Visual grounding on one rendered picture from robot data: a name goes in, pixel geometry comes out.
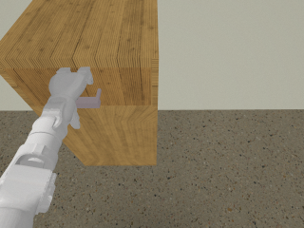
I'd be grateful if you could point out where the handle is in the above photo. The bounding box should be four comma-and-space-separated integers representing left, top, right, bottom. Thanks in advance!
75, 88, 102, 108

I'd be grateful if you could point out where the drawer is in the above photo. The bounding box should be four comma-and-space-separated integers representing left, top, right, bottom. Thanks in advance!
4, 67, 152, 106

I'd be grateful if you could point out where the cabinet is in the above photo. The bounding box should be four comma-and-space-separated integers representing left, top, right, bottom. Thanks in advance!
0, 0, 160, 166

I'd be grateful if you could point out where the left robot forearm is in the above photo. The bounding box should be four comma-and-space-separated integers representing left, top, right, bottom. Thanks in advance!
0, 94, 76, 190

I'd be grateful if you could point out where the robot left upper arm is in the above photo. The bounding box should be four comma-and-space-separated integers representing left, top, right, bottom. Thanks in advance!
0, 164, 57, 228

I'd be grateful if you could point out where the robot left hand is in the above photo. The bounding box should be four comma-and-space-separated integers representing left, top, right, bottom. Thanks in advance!
48, 66, 94, 129

